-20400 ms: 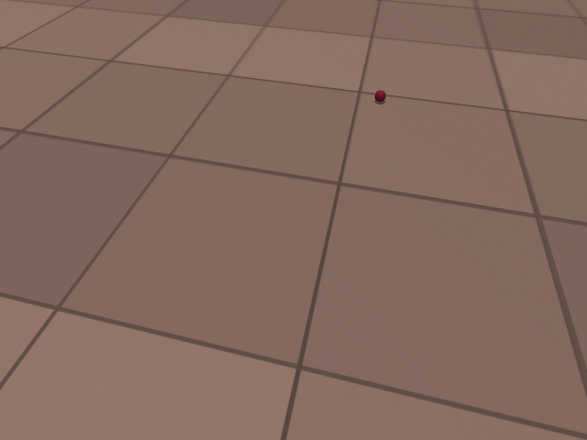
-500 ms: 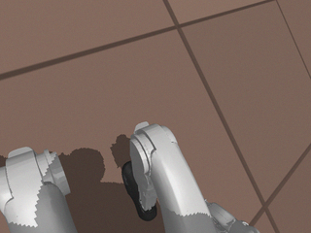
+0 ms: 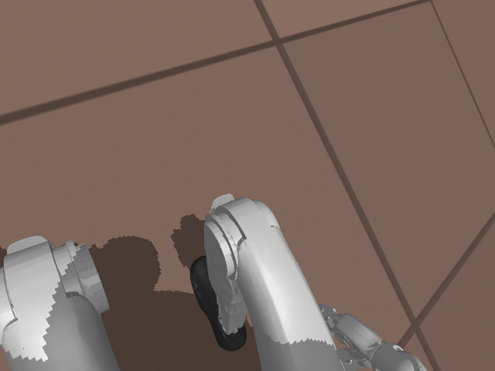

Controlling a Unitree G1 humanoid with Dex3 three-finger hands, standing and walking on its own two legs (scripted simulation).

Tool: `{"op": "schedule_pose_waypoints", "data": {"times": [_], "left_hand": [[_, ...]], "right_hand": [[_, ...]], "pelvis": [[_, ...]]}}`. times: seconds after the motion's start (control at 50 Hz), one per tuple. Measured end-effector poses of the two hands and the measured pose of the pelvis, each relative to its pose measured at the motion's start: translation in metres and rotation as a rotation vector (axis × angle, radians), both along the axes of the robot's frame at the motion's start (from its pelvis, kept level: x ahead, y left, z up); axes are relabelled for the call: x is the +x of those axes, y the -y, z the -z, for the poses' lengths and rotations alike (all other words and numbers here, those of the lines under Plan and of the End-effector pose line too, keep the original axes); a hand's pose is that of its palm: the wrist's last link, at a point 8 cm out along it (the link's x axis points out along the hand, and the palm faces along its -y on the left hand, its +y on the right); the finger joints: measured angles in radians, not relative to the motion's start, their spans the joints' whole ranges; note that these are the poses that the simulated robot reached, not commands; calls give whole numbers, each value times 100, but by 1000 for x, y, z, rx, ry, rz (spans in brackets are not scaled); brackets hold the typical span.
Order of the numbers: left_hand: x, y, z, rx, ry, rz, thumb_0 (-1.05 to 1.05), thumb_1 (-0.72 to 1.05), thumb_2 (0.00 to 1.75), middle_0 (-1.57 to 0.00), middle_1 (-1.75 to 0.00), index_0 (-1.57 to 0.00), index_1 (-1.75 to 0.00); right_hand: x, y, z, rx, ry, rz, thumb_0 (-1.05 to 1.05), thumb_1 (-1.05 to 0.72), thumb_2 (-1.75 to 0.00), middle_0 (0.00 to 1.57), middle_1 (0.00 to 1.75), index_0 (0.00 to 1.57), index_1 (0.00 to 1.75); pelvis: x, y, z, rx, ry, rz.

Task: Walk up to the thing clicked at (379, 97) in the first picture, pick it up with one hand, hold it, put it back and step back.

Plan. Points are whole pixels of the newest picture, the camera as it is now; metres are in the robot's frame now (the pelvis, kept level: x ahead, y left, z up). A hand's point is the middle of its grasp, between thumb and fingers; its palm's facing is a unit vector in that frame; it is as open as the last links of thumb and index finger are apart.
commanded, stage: close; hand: left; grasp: from above
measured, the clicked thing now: out of the picture +0.41 +0.35 -0.26
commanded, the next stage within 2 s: settle in 0.54 s
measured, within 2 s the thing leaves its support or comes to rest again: leaves its support in 0.98 s
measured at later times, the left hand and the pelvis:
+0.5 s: hand out of the picture +0.38 +0.33 -0.25, palm faces -0.41 -0.18 -0.90, open 8.7 cm; pelvis +0.00 +0.00 +0.00, yaw +0 degrees
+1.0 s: hand out of the picture +0.39 +0.33 -0.24, palm faces -0.41 -0.20 -0.89, open 8.7 cm; pelvis +0.00 +0.00 +0.00, yaw +0 degrees
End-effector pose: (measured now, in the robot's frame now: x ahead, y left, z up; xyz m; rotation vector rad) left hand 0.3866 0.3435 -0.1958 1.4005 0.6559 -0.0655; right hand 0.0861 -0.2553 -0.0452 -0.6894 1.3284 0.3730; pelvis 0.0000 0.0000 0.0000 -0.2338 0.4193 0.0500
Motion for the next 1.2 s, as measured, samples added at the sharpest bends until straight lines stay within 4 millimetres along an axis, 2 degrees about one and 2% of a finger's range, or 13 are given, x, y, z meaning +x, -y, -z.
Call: {"op": "schedule_pose_waypoints", "data": {"times": [0.12,0.28,0.6,0.92,1.04,1.2], "left_hand": [[0,-1,-1,-18,-11,32,0,23,48,-57,-70,-63,-65],[-1,4,-1,-19,4,76,-1,24,41,-60,-66,-68,-61],[2,5,-2,-9,18,53,-1,20,37,-69,-58,-77,-53],[4,4,-3,-23,2,40,-1,15,44,-72,-57,-79,-53],[6,5,-15,-23,43,58,-1,14,47,-72,-57,-79,-54],[3,2,-52,20,75,45,-1,15,45,-72,-57,-79,-53]], "right_hand": [[-6,-8,6,25,-30,2,0,-90,-89,20,30,20,30],[-8,-14,9,40,-32,-3,0,-89,-89,20,30,20,30],[-7,-2,-4,-9,-10,-4,0,-89,-89,20,30,20,30],[-12,-8,2,24,-24,16,0,-91,-90,20,30,20,30],[-8,-6,7,38,-13,41,0,-91,-90,20,30,20,30],[15,-4,14,74,56,106,0,-91,-89,20,30,20,30]], "pelvis": [[1,0,0,1,2,-2],[0,0,-1,-1,9,-1],[-2,-1,-2,-6,8,1],[0,0,-3,-3,-2,0],[1,2,-2,4,-16,-4],[4,3,-8,22,-67,-14]]}}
